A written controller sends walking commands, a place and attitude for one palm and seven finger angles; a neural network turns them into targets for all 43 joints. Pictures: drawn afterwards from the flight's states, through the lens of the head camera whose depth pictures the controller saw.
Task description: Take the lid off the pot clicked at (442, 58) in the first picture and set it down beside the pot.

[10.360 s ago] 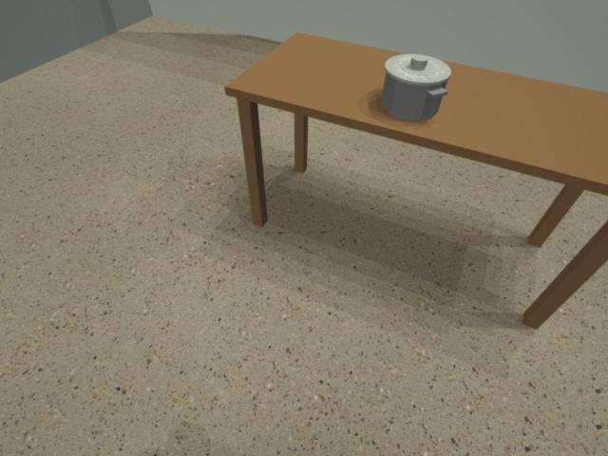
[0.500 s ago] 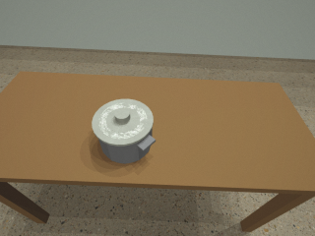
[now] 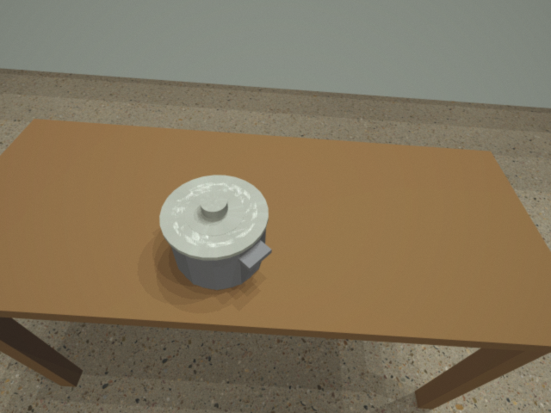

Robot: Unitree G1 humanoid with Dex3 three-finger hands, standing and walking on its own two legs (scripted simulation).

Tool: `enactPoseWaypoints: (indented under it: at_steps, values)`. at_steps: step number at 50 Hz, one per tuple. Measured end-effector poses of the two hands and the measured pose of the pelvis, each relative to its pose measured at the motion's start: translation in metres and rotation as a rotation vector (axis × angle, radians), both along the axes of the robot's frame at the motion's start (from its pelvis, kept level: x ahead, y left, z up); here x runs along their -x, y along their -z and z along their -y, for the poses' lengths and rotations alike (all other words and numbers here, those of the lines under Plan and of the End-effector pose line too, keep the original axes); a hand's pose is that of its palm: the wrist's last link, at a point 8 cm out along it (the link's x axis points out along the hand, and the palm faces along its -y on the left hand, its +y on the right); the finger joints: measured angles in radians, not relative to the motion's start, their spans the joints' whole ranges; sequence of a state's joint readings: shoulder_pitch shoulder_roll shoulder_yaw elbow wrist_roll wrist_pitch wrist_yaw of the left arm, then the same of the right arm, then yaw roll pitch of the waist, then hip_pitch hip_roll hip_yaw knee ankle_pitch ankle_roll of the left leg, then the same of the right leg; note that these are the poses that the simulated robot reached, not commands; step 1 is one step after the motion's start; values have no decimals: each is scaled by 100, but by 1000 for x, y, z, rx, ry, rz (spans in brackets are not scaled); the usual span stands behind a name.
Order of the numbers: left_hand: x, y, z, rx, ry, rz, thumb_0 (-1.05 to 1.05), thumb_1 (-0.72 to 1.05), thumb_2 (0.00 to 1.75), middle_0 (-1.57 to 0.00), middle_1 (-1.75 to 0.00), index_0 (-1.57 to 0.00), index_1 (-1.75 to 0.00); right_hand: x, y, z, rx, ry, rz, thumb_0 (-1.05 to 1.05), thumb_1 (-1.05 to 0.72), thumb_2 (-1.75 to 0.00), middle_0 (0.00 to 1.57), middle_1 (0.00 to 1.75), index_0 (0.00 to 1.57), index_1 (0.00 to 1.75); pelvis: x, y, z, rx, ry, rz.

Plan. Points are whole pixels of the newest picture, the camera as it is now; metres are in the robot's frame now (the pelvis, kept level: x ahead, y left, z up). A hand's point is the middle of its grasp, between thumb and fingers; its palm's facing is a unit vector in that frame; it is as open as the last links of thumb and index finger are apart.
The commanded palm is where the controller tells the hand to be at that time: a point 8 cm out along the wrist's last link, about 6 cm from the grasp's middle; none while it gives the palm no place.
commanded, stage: look again from close up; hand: left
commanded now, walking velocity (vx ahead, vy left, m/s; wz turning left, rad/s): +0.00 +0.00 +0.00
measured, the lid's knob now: (214, 205) +0.43 +0.14 +0.04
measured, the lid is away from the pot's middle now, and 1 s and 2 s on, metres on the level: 0.00 0.00 0.00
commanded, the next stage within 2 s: lift the closed hand beside the body in 0.68 s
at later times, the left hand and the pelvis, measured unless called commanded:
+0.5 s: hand out of the picture -0.03 +0.16 -0.18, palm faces +0.02 -0.99 -0.16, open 7.4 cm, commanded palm none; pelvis -0.01 -0.01 +0.00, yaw +0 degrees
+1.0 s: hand out of the picture +0.12 +0.18 -0.09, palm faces +0.09 -0.94 -0.32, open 6.4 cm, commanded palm +0.07 +0.22 -0.06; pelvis -0.02 +0.00 +0.00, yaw +1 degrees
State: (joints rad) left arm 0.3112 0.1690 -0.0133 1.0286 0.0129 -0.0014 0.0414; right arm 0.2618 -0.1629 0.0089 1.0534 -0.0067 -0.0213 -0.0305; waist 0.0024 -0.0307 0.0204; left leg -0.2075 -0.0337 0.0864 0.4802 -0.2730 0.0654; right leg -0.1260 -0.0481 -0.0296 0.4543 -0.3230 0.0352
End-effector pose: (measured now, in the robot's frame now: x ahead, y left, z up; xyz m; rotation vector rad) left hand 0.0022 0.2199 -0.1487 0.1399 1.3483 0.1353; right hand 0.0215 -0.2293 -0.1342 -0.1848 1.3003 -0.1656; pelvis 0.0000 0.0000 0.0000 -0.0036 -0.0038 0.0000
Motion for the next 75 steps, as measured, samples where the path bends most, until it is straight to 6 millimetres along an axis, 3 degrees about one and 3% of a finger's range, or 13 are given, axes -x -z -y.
enactPoseWaypoints:
  at_steps: [16,40,42,45,47,49,52,57,64,69,75]
  values:
    - [31,0,10,16,-13,-76,0,91,90,-20,-30,-20,-30,22,0,1,-10,10,-65,1,-92,-90,20,30,20,30,4,-2,5,2,-1,-1]
    - [31,2,14,26,-11,-73,0,91,90,-20,-30,-20,-30,46,3,-13,-35,34,-116,1,-92,-90,20,30,20,30,8,-2,2,6,-4,-5]
    - [10,-12,6,-20,-11,41,2,93,89,-21,-31,-21,-30,39,-1,-8,-27,30,-35,2,-93,-90,20,30,21,30,9,-1,1,6,-9,-6]
    - [-38,-55,-19,-149,-14,325,5,97,89,-25,-34,-24,-34,13,-6,3,-10,0,150,3,-94,-90,20,30,21,30,11,0,0,0,-23,-2]
    - [-69,-81,-22,-196,26,477,5,97,89,-29,-39,-28,-38,-14,-9,8,-14,-36,272,3,-93,-90,20,30,20,30,13,0,-1,-1,-31,7]
    - [-90,-92,-13,-196,70,561,4,97,90,-33,-45,-33,-44,-43,-15,13,-25,-52,386,3,-93,-90,20,30,20,30,17,0,-1,-2,-30,2]
    - [-98,-92,6,-124,74,607,3,95,90,-43,-55,-43,-55,-84,-35,18,-29,-54,526,2,-92,-90,20,30,20,30,23,1,4,-7,-12,-6]
    - [-76,-101,7,-98,-22,694,2,92,89,-63,-77,-63,-76,-135,-82,21,12,-141,696,2,-91,-90,20,30,20,31,30,1,21,-6,-18,13]
    - [-52,-107,-4,-176,-56,675,1,90,90,-93,-109,-92,-109,-128,-77,30,39,-202,644,1,-90,-90,20,30,24,33,39,1,34,8,-47,20]
    - [-47,-121,-9,-228,-43,680,1,90,90,-112,-130,-112,-130,-116,-60,28,8,-174,596,1,-90,-90,20,30,22,32,38,1,38,5,-44,13]
    - [-46,-121,-10,-247,-34,652,1,90,90,-124,-143,-124,-143,-105,-46,28,-14,-156,540,1,-90,-90,20,30,21,31,35,2,43,2,-41,12]
